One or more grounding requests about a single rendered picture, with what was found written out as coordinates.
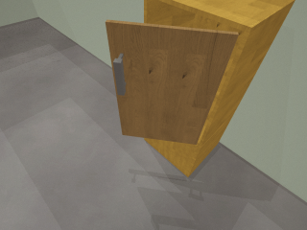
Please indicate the cupboard door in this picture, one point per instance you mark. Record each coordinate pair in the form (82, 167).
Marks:
(172, 76)

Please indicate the handle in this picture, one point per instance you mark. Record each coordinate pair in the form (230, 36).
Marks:
(119, 75)

